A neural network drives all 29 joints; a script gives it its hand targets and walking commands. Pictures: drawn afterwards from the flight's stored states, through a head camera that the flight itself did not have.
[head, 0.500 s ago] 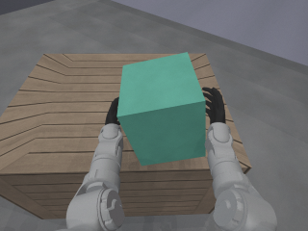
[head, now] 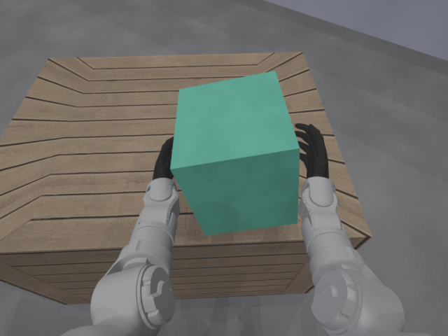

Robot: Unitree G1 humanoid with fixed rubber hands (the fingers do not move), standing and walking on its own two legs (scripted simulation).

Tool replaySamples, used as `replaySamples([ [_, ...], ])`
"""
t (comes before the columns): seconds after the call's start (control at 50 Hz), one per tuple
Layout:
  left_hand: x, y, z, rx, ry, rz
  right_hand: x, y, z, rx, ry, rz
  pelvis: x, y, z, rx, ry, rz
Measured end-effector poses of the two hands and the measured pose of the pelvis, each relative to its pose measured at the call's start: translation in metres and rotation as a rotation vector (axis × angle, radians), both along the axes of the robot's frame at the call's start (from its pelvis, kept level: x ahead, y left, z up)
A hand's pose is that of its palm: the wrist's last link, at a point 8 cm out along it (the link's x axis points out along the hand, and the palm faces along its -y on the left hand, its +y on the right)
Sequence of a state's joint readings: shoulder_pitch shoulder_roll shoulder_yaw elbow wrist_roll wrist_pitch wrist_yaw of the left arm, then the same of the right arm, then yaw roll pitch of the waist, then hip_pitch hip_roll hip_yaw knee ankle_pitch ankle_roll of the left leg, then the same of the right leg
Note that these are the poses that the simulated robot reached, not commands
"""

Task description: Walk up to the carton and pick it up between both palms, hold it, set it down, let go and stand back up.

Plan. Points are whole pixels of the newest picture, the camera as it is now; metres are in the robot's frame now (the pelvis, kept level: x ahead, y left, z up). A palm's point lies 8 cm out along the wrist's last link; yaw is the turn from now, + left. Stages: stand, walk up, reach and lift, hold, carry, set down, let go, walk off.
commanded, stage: set down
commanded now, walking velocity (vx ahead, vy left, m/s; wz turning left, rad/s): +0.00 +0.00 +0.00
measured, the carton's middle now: (238, 156) +0.46 +0.01 +0.02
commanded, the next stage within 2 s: none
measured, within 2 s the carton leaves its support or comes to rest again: rests again in 0.98 s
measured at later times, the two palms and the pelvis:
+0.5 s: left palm (168, 169) +0.42 +0.15 +0.03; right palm (315, 181) +0.40 -0.14 +0.03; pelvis -0.01 +0.00 +0.00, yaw +1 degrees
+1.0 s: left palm (171, 173) +0.44 +0.15 +0.00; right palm (310, 177) +0.42 -0.14 +0.00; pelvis -0.01 +0.00 -0.01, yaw +0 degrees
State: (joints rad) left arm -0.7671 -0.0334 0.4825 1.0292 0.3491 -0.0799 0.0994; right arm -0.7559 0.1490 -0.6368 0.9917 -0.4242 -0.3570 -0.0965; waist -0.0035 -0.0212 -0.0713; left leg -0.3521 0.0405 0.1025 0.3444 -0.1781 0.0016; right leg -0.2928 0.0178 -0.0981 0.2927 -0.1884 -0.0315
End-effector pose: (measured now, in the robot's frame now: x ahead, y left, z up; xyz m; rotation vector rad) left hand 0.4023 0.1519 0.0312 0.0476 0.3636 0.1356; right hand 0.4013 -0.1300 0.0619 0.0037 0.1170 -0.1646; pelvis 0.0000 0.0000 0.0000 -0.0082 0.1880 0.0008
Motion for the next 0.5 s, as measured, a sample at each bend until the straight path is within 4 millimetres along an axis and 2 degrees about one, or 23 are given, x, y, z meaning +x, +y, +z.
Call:
replaySamples([
  [0.18,0.007,-0.005,-0.005,0.000,-0.007,-0.004,0.000,-0.008,-0.018,-0.002,0.035,-0.008,-0.003,-0.002,-0.001,-0.001,0.050,0.002],
  [0.4,0.017,-0.006,0.002,-0.013,-0.039,-0.022,-0.005,-0.010,-0.029,-0.008,0.081,-0.019,-0.008,-0.003,-0.003,0.000,0.080,0.009],
  [0.5,0.020,-0.005,-0.002,-0.025,-0.029,-0.026,-0.003,-0.009,-0.034,-0.011,0.098,-0.019,-0.010,-0.001,-0.003,-0.001,0.094,0.009],
])
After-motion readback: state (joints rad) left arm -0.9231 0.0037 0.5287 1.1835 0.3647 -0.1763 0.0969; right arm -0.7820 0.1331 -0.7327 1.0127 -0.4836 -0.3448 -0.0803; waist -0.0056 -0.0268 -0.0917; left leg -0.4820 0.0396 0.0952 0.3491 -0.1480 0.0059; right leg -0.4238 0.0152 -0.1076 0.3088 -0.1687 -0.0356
